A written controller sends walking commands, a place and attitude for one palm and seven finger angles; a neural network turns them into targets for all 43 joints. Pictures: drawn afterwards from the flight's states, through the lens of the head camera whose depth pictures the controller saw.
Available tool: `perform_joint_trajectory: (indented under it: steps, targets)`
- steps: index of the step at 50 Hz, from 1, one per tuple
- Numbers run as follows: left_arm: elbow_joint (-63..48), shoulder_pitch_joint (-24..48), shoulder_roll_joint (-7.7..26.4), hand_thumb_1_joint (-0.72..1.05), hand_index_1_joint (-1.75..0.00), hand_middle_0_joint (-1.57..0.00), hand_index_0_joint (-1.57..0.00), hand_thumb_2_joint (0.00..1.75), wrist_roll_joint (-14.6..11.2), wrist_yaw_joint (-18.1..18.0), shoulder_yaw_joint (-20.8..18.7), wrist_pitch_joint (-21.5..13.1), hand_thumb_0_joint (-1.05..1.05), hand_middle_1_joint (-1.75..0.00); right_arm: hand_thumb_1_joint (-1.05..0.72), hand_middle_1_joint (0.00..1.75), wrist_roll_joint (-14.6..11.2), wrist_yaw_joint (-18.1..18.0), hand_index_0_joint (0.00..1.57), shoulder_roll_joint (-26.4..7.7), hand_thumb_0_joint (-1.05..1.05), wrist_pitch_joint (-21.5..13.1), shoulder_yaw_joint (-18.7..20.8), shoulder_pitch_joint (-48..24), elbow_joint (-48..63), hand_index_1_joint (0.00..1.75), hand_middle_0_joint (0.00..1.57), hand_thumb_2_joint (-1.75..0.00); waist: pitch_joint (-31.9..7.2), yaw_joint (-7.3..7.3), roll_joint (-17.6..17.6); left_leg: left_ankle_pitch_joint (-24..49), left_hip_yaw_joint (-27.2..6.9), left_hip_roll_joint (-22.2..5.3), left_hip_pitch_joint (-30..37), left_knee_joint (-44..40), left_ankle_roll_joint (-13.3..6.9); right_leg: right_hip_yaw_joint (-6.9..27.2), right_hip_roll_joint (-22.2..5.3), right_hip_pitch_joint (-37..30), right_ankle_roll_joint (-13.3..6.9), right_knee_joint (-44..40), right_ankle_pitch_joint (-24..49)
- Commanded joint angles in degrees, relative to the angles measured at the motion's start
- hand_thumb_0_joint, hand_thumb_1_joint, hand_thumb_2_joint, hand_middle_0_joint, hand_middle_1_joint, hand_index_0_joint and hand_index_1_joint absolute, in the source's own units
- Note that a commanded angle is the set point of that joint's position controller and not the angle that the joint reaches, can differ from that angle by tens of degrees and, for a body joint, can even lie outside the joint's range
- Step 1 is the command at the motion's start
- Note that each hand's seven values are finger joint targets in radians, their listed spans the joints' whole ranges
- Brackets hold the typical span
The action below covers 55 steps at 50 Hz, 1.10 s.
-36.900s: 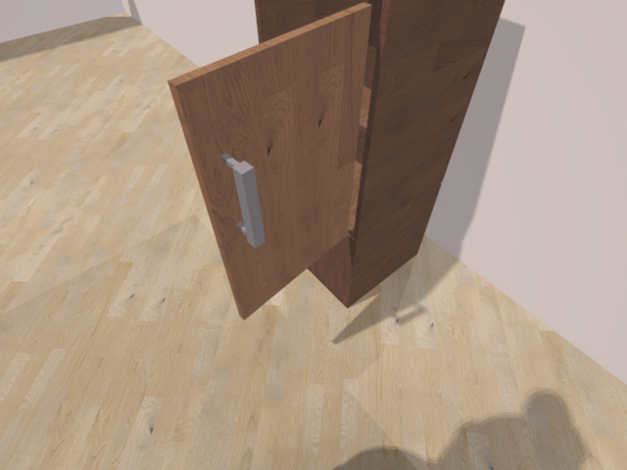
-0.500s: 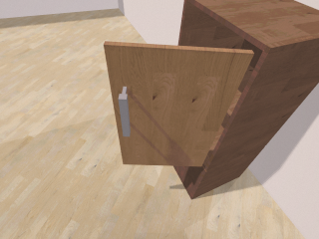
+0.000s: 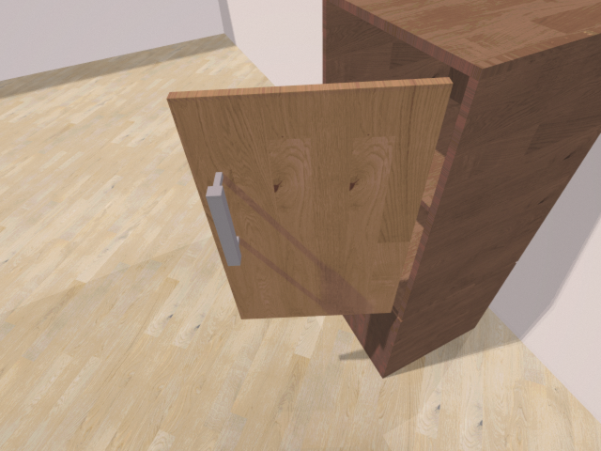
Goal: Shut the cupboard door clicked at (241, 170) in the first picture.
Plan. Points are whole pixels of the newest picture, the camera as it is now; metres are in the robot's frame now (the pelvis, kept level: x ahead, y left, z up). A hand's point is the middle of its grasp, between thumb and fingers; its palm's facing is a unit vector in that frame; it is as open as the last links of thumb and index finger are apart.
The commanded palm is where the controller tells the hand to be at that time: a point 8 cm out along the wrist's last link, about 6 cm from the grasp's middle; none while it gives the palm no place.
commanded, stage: look again from close up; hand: left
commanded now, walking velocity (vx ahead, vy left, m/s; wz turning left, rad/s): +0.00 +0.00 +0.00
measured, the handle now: (227, 220) +0.46 +0.15 +0.04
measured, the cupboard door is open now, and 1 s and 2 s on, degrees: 66 66 66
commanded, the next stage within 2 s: raise the hand and make a fist in 0.24 s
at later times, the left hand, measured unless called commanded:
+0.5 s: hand (190, 426) +0.17 +0.16 -0.04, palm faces +0.27 -0.95 -0.12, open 7.2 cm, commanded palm +0.10 +0.21 -0.06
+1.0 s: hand (183, 440) +0.15 +0.16 -0.02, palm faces +0.04 -1.00 -0.03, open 5.0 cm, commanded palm +0.11 +0.22 -0.02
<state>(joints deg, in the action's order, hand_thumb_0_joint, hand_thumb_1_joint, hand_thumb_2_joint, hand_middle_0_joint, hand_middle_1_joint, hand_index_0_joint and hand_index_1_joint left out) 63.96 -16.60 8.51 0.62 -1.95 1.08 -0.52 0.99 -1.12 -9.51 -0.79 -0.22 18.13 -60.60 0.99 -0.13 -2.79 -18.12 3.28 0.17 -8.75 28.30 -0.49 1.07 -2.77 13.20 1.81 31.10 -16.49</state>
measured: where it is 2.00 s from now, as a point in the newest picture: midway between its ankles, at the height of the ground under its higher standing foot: outside the picture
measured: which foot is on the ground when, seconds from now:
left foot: down 0.00-1.00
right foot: down 0.00-1.00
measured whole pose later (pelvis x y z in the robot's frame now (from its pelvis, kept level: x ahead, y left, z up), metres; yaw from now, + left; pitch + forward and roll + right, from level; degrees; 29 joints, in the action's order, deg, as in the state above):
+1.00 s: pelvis -0.06 -0.02 -0.09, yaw +5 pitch +11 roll -2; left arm -7.4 -21.2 12.2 -13.1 12.5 -3.8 -18.1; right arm -0.6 -3.0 -10.1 -13.6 -3.1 12.6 -29.0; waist -5.9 2.1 -1.7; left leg -30.3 -3.6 -1.4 -50.6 69.4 1.2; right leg -5.1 -2.3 49.9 -0.1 66.0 -27.4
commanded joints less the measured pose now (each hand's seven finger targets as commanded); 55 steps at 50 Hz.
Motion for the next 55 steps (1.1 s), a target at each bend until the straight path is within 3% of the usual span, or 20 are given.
perform_joint_trajectory:
  steps: [1, 16, 17, 18, 19, 20, 21, 22, 23, 24, 25, 27, 29, 31, 35, 37, 41, 46, 50, 55]
  targets:
    - [-2.2, -1.9, 7.2, 0.9, -0.3, -0.2, -0.2, 0.9, 0.1, -0.2, -1.4, -1.3, 0.0, -0.3, -0.9, 0.3, -0.2, -0.4, 0.2, -5.4, 0.0, -1.4, 0.6, 2.3, 2.0, 0.3, 0.2, -0.9, 3.8, -0.13, 5.2, 9.7, -4.6, -4.9, -2.9, -7.1, -1.3, 3.3, -2.6, 1.1, -3.9, -5.9, 9.0]
    - [-2.6, 0.2, 9.4, 0.9, -0.3, -0.2, -0.2, 0.9, 0.0, 0.0, -2.2, -1.5, 0.0, -0.3, -0.9, 0.3, -0.2, -0.5, 0.2, -6.1, 0.0, -1.0, 0.7, 0.3, -0.4, 0.3, 0.2, -0.9, 1.6, 0.03, 4.6, 10.1, -2.8, -5.1, -0.7, -7.1, -0.2, 4.4, -3.5, -1.0, -4.4, -7.7, 13.7]
    - [-0.4, -6.3, 9.2, 0.9, -0.3, -0.2, -0.2, 0.9, 0.2, -2.3, -2.6, -2.2, 0.0, -0.3, -0.9, 0.3, -0.8, 0.0, 0.2, -7.7, 0.0, -1.0, 1.6, -4.9, 2.8, 0.3, 0.2, -0.9, 0.3, 2.6, 16.1, 9.4, -1.2, -6.7, -6.4, 5.7, 1.2, 7.0, -6.9, -5.3, -2.0, -7.0, 40.4]
    - [-91.1, 46.4, 45.1, 0.9, -0.3, -0.2, -0.2, 0.9, -7.5, -1.6, -26.3, -20.5, 0.0, -0.3, -0.9, 0.3, 0.0, -7.9, 0.2, -18.1, 0.0, -12.3, 4.7, 0.7, 17.1, 0.3, 0.2, -0.9, -21.2, -5.11, 5.8, 21.5, 2.2, -4.1, 15.7, 12.1, -1.0, 6.1, -2.4, -5.5, -2.5, 0.3, 33.4]
    - [-68.8, 3.3, 12.7, 0.9, -0.32, -0.22, -0.22, 0.9, -6.9, -2.4, -4.1, -14.4, 0.0, -0.32, -0.9, 0.3, -2.6, -6.9, 0.2, -10.1, 0.0, -15.1, 1.7, -6.3, 18.4, 0.3, 0.2, -0.9, -29.6, -0.56, -15.4, 29.3, -0.7, -0.4, 8.7, 4.5, -1.3, -0.2, 1.6, -3.6, -3.2, 7.8, 23.9]
    - [-70.5, -8.8, 0.0, 0.9, -0.34, -0.24, -0.24, 0.9, -10.8, -2.6, -0.7, -6.8, 0.0, -0.34, -0.9, 0.3, -2.2, -5.2, 0.2, -9.5, 0.0, -17.8, 1.4, -8.7, 21.5, 0.3, 0.2, -0.9, -24.6, 2.37, -19.0, 37.3, -1.0, -2.0, 5.4, 1.8, 0.5, -5.3, 1.5, -1.8, -3.2, 4.0, 17.1]
    - [-63.9, -1.5, 2.8, 0.9, -0.36, -0.25, -0.25, 0.9, -9.2, -4.0, -2.8, -7.1, 0.0, -0.36, -0.9, 0.3, -3.3, -4.3, 0.2, -9.7, 0.0, -19.6, 2.4, -6.1, 19.2, 0.3, 0.2, -0.9, -7.5, -3.09, -3.6, 26.6, -3.3, -2.0, -3.3, 3.8, 0.5, -5.4, 1.7, 5.6, -2.1, 2.2, 14.6]
    - [-61.7, -1.4, 3.1, 0.9, -0.38, -0.27, -0.27, 0.9, -10.0, -3.2, -5.9, -9.6, 0.0, -0.38, -0.9, 0.3, -2.5, -4.0, 0.2, -10.6, 0.0, -20.2, 4.3, -6.0, 20.8, 0.3, 0.2, -0.9, 0.0, -3.12, 4.2, 16.9, -3.2, -0.5, -10.2, 5.6, 0.3, -5.7, 1.7, 10.9, -1.5, 1.5, 12.4]
    - [-57.6, -5.6, 4.8, 0.9, -0.4, -0.29, -0.29, 0.9, -10.5, -1.6, -9.3, -13.1, 0.0, -0.4, -0.9, 0.3, -1.6, -3.4, 0.2, -10.9, 0.0, -20.7, 5.0, -6.3, 21.8, 0.3, 0.2, -0.9, 0.4, -1.94, 10.8, 10.6, -3.3, 0.1, -15.2, 7.9, 0.1, -5.8, 1.3, 14.2, -1.1, 2.6, 7.4]
    - [-54.1, -10.0, 2.7, 0.9, -0.42, -0.31, -0.31, 0.9, -11.5, 1.0, -9.6, -17.4, 0.0, -0.42, -0.9, 0.3, -1.0, -2.7, 0.2, -10.5, 0.0, -21.0, 5.1, -7.6, 23.7, 0.3, 0.2, -0.9, 0.8, -0.41, 15.1, 5.9, -3.5, 0.6, -20.3, 10.4, 0.4, -5.4, 1.4, 17.3, -1.0, 4.7, 1.8]
    - [-50.3, -15.9, 2.4, 0.9, -0.44, -0.33, -0.33, 0.9, -12.5, 4.3, -11.4, -21.8, 0.0, -0.44, -0.9, 0.3, -1.1, -1.7, 0.2, -9.9, 0.0, -21.3, 5.5, -8.0, 25.6, 0.3, 0.2, -0.9, 0.0, 2.14, 13.9, 4.4, -3.0, 1.4, -24.1, 12.8, 1.1, -3.9, 0.8, 17.2, -1.8, 7.1, -0.1]
    - [-50.2, -18.5, 2.0, 0.9, -0.48, -0.36, -0.36, 0.9, -14.5, 11.5, -12.8, -32.4, 0.0, -0.48, -0.9, 0.3, -0.3, 0.2, 0.2, -9.6, 0.0, -21.2, 5.9, -8.7, 28.3, 0.3, 0.2, -0.9, -6.0, 4.08, 15.4, 2.5, -2.3, 2.2, -31.4, 19.9, 1.9, -1.6, 0.3, 19.1, -2.2, 14.5, 0.2]
    - [-52.1, -17.7, 5.0, 0.9, -0.52, -0.4, -0.4, 0.9, -15.5, 18.8, -14.3, -40.4, 0.0, -0.52, -0.9, 0.3, -0.5, 1.2, 0.2, -10.2, 0.0, -20.6, 6.6, -10.1, 31.6, 0.3, 0.2, -0.9, -10.8, 4.28, 12.6, 0.4, -1.6, 2.6, -37.3, 26.3, 1.7, 1.3, -0.4, 21.0, -2.7, 19.5, -0.3]
    - [-56.2, -14.6, 7.7, 0.9, -0.56, -0.44, -0.44, 0.9, -16.6, 21.9, -14.3, -37.8, 0.0, -0.56, -0.9, 0.3, -1.4, 1.2, 0.2, -11.2, 0.0, -19.2, 6.3, -11.6, 36.7, 0.3, 0.2, -0.9, -13.5, 4.92, 4.9, -2.1, -0.2, 3.2, -39.0, 28.2, 0.6, 4.0, -0.7, 22.1, -3.5, 19.8, -6.8]
    - [-75.5, -1.2, 9.4, 0.9, -0.64, -0.51, -0.51, 0.9, -18.5, 19.4, -12.7, -31.3, 0.0, -0.64, -0.9, 0.3, -2.3, -1.1, 0.2, -11.3, 0.0, -18.1, 5.3, -10.6, 42.7, 0.3, 0.2, -0.9, -16.7, 1.74, 3.9, -8.6, -1.8, 1.9, -39.3, 30.1, -0.9, 4.2, 0.7, 27.7, -2.8, 18.7, -21.4]
    - [-84.4, 0.9, 8.7, 0.9, -0.68, -0.55, -0.55, 0.9, -17.4, 16.4, -10.5, -31.7, 0.0, -0.68, -0.9, 0.3, -2.0, -1.8, 0.2, -11.0, 0.0, -18.1, 4.7, -8.7, 43.0, 0.3, 0.2, -0.9, -18.5, 0.4, 0.5, -8.8, -3.0, 1.2, -37.3, 30.5, -1.2, 2.6, 1.5, 29.4, -2.9, 19.8, -19.6]
    - [-87.4, 3.6, 8.6, 0.9, -0.76, -0.62, -0.62, 0.9, -14.5, 13.9, -7.1, -31.4, 0.0, -0.76, -0.9, 0.3, -1.5, -3.0, 0.2, -11.4, 0.0, -18.0, 3.4, -6.3, 40.9, 0.3, 0.2, -0.9, -17.3, -2.24, -0.1, -8.4, -5.3, 0.1, -36.7, 30.8, -1.4, -1.2, 3.1, 32.5, -3.1, 23.2, -14.2]
    - [-81.7, -2.9, 8.4, 0.9, -0.86, -0.71, -0.71, 0.9, -13.9, 15.1, -6.8, -22.0, 0.0, -0.86, -0.9, 0.3, -2.4, -3.4, 0.2, -11.2, 0.0, -16.9, 2.3, -7.0, 41.1, 0.3, 0.2, -0.9, -16.5, -0.43, -1.5, -11.1, -6.3, 0.4, -37.0, 26.8, -0.8, -3.2, 3.0, 30.1, -3.0, 22.0, -14.9]
    - [-82.2, -7.0, 10.8, 0.9, -0.94, -0.79, -0.79, 0.9, -14.7, 12.7, -11.9, -16.2, 0.0, -0.94, -0.9, 0.3, -2.4, -3.6, 0.2, -10.1, 0.0, -15.7, 1.8, -8.4, 42.0, 0.3, 0.2, -0.9, -18.2, 2.24, 2.0, -9.0, -6.4, 0.6, -35.8, 23.8, -0.6, -4.1, 3.2, 24.9, -3.0, 20.2, -14.3]
    - [-85.5, -7.0, 9.6, 0.9, -1.04, -0.88, -0.88, 0.9, -15.1, 9.6, -11.9, -19.1, 0.0, -1.04, -0.9, 0.3, -1.4, -3.0, 0.2, -9.9, 0.0, -16.1, 1.4, -8.1, 41.9, 0.3, 0.2, -0.9, -17.0, 2.15, 2.1, -4.8, -6.4, 0.4, -34.1, 22.6, -0.2, -5.6, 3.1, 24.1, -3.2, 21.0, -9.7]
